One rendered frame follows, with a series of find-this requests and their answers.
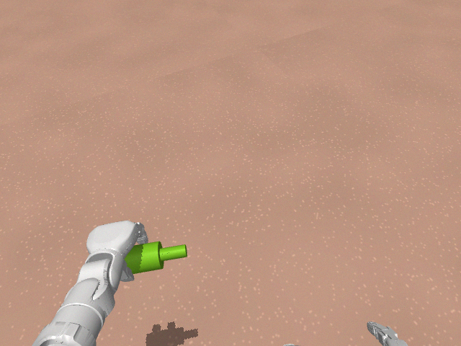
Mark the left robot arm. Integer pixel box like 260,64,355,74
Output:
32,249,125,346

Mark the left robot hand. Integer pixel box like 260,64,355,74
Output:
86,221,148,282

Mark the bottle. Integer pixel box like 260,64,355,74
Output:
124,241,187,274

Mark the right robot hand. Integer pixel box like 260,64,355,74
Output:
367,321,408,346

